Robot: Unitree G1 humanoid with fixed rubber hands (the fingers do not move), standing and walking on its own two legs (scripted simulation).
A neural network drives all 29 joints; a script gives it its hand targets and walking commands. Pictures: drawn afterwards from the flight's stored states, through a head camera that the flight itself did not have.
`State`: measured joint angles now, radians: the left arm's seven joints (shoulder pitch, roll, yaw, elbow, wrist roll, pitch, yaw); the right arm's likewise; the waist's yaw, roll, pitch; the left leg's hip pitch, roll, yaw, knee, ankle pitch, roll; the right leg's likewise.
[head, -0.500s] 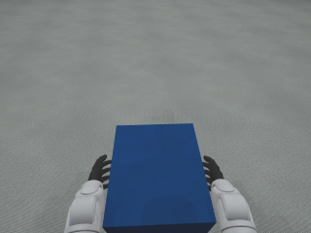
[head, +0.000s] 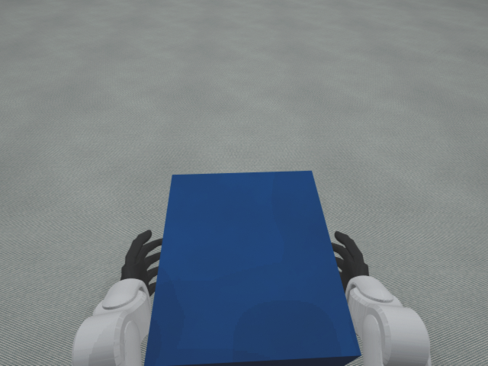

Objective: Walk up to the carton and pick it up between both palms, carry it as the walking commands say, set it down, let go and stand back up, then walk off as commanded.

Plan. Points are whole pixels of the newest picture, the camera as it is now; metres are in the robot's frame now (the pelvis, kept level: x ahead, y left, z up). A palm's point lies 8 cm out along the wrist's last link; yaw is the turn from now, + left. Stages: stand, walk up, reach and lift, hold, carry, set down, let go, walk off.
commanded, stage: carry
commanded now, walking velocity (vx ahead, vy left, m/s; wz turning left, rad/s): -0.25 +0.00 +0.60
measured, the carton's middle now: (245, 286) +0.27 +0.01 +0.02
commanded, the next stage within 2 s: none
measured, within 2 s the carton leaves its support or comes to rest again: neither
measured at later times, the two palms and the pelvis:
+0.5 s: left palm out of the picture +0.09 +0.21 +0.09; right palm (326, 336) +0.17 -0.09 +0.08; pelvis -0.10 -0.01 +0.00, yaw +17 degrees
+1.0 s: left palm out of the picture -0.15 +0.22 +0.07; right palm out of the picture +0.04 -0.02 +0.06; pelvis -0.24 -0.05 +0.00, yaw +37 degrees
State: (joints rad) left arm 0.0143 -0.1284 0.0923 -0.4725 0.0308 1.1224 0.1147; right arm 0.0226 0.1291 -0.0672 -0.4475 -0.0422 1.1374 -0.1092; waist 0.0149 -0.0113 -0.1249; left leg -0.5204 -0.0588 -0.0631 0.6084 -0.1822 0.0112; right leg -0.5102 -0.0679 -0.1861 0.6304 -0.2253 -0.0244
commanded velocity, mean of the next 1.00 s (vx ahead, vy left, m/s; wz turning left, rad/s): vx -0.25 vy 0.00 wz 0.60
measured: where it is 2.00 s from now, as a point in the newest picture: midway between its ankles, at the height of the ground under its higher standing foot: outside the picture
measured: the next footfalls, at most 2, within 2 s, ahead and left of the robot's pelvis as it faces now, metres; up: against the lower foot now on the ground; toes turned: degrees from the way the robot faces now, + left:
left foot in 0.18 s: +0.04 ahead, +0.14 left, +0.00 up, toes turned +7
right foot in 0.48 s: -0.05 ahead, -0.10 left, +0.00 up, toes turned +12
